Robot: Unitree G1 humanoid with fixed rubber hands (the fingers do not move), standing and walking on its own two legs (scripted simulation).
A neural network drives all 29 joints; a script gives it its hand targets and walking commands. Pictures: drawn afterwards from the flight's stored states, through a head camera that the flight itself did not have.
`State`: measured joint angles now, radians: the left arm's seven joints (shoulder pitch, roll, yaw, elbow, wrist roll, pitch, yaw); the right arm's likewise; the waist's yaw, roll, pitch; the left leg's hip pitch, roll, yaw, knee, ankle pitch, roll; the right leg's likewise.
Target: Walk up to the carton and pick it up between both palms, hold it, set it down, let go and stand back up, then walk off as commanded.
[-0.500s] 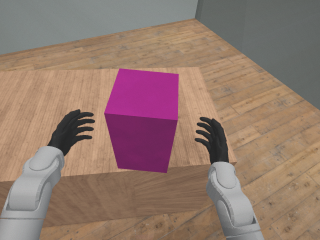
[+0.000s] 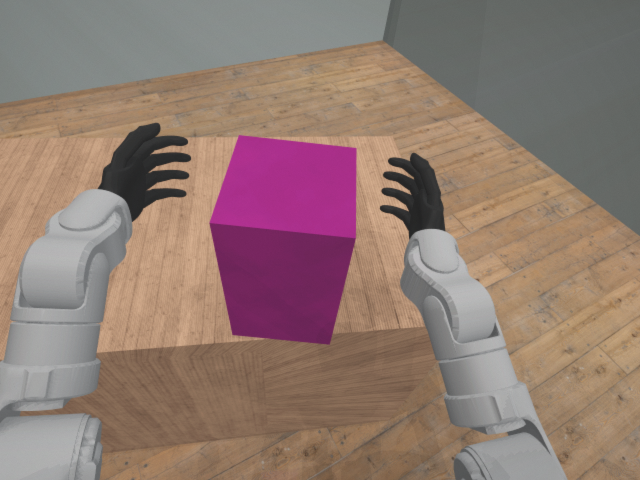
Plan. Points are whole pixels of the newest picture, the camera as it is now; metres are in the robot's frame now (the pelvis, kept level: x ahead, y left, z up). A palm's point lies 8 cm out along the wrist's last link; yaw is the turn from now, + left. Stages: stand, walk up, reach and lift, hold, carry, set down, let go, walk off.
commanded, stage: reach and lift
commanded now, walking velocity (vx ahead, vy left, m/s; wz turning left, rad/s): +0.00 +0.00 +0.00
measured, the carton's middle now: (288, 250) +0.42 +0.04 +0.01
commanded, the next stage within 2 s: none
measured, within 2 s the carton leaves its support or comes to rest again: neither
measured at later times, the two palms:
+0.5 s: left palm (129, 124) +0.42 +0.21 +0.22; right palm (423, 165) +0.41 -0.11 +0.20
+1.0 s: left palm (146, 205) +0.40 +0.22 +0.12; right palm (410, 225) +0.39 -0.11 +0.11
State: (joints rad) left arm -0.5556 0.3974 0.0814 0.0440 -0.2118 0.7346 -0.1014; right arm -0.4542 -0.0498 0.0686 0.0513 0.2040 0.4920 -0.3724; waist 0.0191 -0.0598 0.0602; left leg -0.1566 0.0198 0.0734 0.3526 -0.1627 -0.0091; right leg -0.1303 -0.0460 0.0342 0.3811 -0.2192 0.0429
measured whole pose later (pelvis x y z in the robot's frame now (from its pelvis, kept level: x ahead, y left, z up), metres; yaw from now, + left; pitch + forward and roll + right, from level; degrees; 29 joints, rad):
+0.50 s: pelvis +0.00 +0.00 +0.00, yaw +1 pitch -1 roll +0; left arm -0.93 0.40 0.08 0.46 -0.21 0.70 -0.06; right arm -0.84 -0.08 -0.02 0.45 0.22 0.50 -0.38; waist -0.02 -0.06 0.04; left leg -0.18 0.02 0.05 0.37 -0.17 -0.01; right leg -0.13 -0.05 0.02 0.36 -0.20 0.05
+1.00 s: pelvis +0.00 +0.00 +0.00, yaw +3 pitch -1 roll -1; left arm -0.76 0.30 0.08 0.79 -0.16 0.23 -0.06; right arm -0.69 -0.03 -0.02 0.71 0.22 0.17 -0.34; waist -0.02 -0.05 0.04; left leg -0.21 0.02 0.03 0.39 -0.17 -0.01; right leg -0.13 -0.04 -0.01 0.35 -0.21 0.04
